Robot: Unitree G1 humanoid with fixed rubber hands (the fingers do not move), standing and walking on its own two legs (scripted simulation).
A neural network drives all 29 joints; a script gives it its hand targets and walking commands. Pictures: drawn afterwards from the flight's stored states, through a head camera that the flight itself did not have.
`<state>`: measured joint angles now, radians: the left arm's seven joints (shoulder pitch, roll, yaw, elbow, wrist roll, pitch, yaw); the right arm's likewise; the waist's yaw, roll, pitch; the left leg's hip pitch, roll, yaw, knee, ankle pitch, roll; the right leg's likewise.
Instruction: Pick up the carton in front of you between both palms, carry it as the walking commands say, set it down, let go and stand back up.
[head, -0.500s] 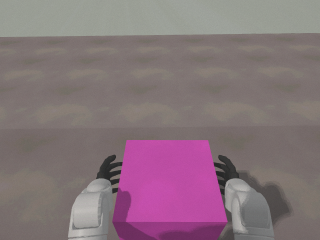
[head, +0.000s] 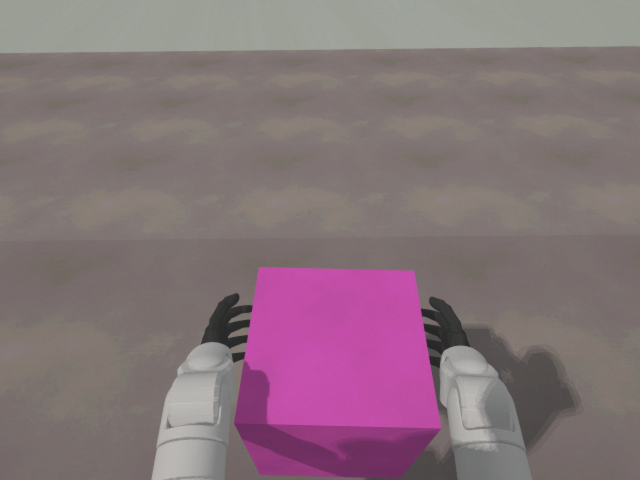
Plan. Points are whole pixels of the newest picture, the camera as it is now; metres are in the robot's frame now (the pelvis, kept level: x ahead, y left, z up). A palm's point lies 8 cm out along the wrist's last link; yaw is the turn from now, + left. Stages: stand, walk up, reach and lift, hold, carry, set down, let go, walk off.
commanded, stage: carry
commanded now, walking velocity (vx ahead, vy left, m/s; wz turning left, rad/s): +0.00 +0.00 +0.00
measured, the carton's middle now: (333, 378) +0.30 +0.00 -0.04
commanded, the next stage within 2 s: hold in 0.14 s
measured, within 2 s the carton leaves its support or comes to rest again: neither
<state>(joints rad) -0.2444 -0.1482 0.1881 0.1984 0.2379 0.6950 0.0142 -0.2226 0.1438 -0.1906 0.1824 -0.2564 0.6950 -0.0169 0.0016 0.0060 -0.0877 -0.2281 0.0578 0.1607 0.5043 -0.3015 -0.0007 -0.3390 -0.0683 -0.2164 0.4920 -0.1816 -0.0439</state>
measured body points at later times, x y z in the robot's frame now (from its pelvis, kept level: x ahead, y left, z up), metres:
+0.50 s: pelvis -0.02 +0.01 +0.00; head -0.06 -0.01 +0.45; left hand +0.28 +0.15 +0.05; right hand +0.27 -0.15 +0.04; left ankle -0.02 +0.12 -0.74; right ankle +0.05 -0.10 -0.74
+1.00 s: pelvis -0.01 -0.01 +0.00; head -0.08 -0.03 +0.45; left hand +0.28 +0.16 +0.06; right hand +0.30 -0.14 +0.05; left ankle -0.02 +0.12 -0.74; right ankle +0.05 -0.10 -0.74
